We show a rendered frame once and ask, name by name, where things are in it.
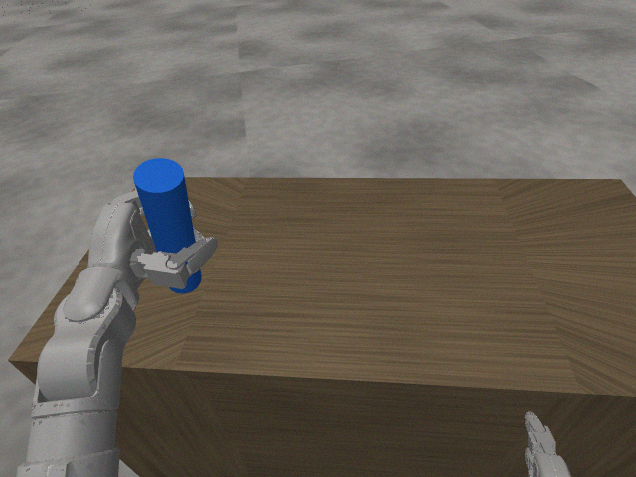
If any left robot arm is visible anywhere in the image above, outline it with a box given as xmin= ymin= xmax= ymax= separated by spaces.
xmin=16 ymin=266 xmax=139 ymax=477

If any right robot hand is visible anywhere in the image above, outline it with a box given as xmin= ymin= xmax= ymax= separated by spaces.
xmin=525 ymin=411 xmax=571 ymax=477

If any left robot hand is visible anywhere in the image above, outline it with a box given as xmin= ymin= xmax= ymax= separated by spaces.
xmin=87 ymin=187 xmax=218 ymax=289

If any can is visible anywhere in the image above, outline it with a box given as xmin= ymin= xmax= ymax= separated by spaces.
xmin=133 ymin=158 xmax=201 ymax=294

